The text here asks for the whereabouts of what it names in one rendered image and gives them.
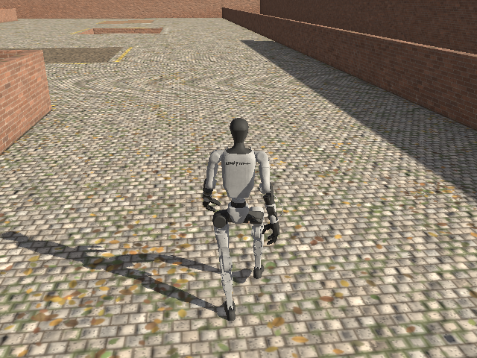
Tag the robot left upper arm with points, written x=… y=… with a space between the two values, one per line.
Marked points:
x=212 y=168

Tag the robot left forearm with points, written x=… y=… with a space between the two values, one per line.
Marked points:
x=207 y=193

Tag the left robot foot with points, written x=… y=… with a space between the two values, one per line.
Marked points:
x=231 y=316

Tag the robot right forearm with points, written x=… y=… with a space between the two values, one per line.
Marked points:
x=270 y=206

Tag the robot left hand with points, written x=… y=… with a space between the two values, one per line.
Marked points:
x=214 y=201

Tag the robot right upper arm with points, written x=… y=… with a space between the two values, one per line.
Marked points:
x=264 y=171

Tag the right robot foot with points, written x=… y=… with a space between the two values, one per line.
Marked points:
x=258 y=273

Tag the robot foot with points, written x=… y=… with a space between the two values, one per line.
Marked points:
x=231 y=316
x=258 y=273

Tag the robot right hand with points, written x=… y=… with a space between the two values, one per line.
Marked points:
x=274 y=235

